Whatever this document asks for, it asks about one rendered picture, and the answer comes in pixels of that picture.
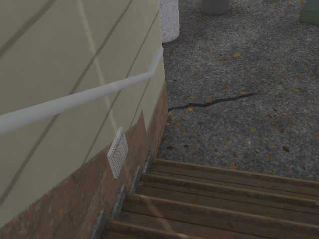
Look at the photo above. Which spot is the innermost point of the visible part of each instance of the stairs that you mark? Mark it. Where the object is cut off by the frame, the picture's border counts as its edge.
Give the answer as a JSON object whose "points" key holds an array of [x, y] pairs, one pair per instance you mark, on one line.
{"points": [[182, 200]]}

